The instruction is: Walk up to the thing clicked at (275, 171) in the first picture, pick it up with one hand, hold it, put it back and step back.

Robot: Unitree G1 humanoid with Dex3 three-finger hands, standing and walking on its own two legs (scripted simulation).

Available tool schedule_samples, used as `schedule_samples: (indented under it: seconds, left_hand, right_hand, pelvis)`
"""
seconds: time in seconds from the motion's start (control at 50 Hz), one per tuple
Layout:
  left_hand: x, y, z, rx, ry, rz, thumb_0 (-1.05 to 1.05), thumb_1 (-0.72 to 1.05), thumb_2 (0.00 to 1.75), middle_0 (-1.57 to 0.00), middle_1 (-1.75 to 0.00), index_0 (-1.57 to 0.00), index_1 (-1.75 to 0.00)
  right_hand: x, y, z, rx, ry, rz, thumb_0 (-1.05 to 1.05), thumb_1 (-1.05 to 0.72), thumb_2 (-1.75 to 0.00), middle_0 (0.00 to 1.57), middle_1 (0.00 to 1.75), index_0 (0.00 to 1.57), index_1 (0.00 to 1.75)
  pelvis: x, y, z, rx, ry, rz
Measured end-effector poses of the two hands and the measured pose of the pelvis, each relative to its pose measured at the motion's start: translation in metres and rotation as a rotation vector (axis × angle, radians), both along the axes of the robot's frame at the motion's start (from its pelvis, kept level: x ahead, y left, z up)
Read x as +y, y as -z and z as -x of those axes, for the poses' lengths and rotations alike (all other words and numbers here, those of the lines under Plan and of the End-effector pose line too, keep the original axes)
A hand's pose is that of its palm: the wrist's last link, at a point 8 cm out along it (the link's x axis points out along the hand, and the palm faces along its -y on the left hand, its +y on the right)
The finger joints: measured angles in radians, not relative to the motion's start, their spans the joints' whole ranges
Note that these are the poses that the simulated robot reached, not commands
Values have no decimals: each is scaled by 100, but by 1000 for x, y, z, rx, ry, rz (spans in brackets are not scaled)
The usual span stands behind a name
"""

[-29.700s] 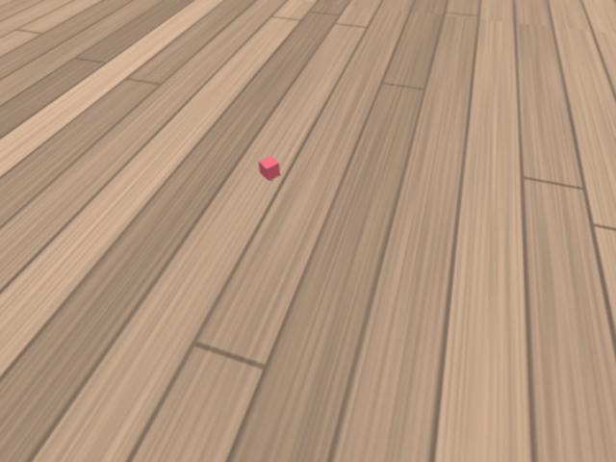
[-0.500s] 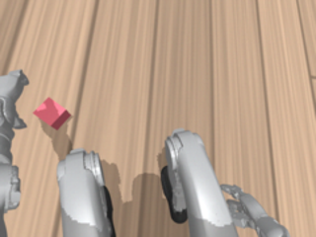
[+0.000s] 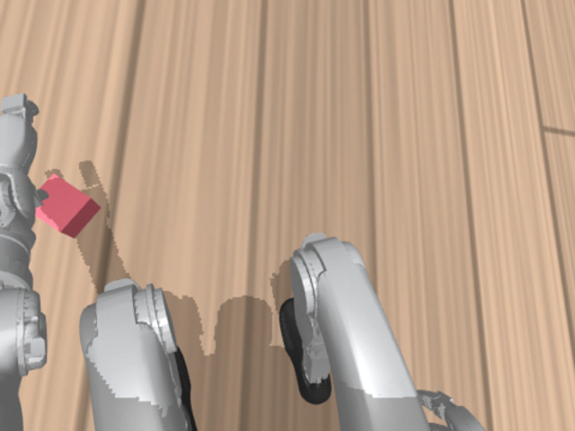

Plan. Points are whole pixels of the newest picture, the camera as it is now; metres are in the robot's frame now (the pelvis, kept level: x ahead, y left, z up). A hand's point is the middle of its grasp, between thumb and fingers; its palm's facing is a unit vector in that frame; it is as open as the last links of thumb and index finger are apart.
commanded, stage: home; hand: left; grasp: from above
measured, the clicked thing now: (64, 207) +0.48 +0.28 -0.31
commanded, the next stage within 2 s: none
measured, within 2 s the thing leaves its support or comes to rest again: neither
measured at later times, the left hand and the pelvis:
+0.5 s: hand out of the picture +0.32 +0.24 +0.06, palm faces -0.13 -0.80 -0.59, open 7.6 cm; pelvis +0.01 +0.00 +0.17, yaw +5 degrees
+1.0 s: hand out of the picture +0.25 +0.21 +0.27, palm faces +0.20 -0.96 -0.22, open 7.4 cm; pelvis +0.07 +0.00 +0.34, yaw +8 degrees
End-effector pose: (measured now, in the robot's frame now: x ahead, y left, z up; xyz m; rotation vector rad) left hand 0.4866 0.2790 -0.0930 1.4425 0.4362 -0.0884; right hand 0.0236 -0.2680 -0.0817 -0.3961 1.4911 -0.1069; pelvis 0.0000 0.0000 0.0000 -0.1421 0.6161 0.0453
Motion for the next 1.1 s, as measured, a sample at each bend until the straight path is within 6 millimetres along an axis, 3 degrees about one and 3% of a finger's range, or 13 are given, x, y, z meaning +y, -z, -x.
schedule_samples:
  seconds: [0.1,0.18,0.38,0.5,0.6,0.7,0.84,0.98,1.1]
  left_hand:
    - [2,-42,14,30,-124,107,0,4,88,-24,-58,-22,-60]
    - [6,-79,42,76,-189,210,0,24,87,-23,-50,-22,-52]
    - [5,-156,132,87,-329,525,0,74,89,-22,-34,-21,-35]
    - [2,-199,174,60,-475,678,1,85,90,-21,-31,-21,-32]
    - [-6,-237,200,64,-591,816,1,88,90,-21,-30,-21,-31]
    - [-14,-277,219,70,-683,924,1,89,90,-21,-30,-20,-31]
    - [-19,-331,240,71,-800,1036,1,90,90,-21,-30,-20,-30]
    - [-21,-385,261,62,-845,1089,1,90,90,-20,-30,-20,-30]
    - [-21,-424,279,45,-835,1094,1,90,90,-20,-30,-20,-30]
  right_hand:
    - [7,-13,-9,-52,56,-47,0,-89,-89,20,30,20,30]
    - [11,-31,-31,-115,69,-81,0,-90,-89,20,30,20,30]
    - [13,-104,-130,-358,-58,-86,0,-90,-90,20,30,20,30]
    - [21,-158,-186,-534,-107,-79,0,-91,-90,20,30,20,30]
    - [35,-206,-214,-643,-119,-93,0,-91,-90,20,30,20,30]
    - [47,-251,-224,-704,-115,-107,0,-91,-90,20,30,20,30]
    - [55,-304,-215,-726,-87,-98,1,-90,-90,20,30,20,30]
    - [54,-344,-203,-746,-50,-67,1,-90,-90,20,30,20,30]
    - [53,-370,-207,-803,-35,-53,1,-90,-90,20,30,20,30]
  pelvis:
    - [0,-27,-3,17,-6,-12]
    - [0,-57,-5,20,-13,-22]
    - [-3,-131,-8,-27,-39,-49]
    - [-4,-173,-12,-73,-57,-62]
    - [-4,-211,-20,-119,-66,-73]
    - [-3,-249,-32,-172,-73,-81]
    - [-1,-298,-49,-254,-86,-92]
    - [4,-337,-65,-333,-93,-101]
    - [8,-358,-77,-385,-96,-109]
